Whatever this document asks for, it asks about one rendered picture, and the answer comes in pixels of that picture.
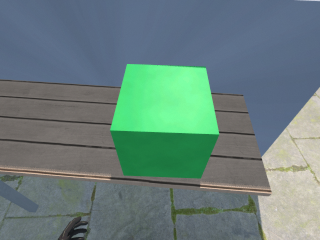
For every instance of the table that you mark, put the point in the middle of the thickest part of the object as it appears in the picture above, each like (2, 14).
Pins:
(62, 131)

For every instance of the left robot hand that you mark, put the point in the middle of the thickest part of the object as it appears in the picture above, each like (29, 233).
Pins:
(70, 230)

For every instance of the carton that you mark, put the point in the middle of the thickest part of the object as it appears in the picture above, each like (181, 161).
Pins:
(164, 124)

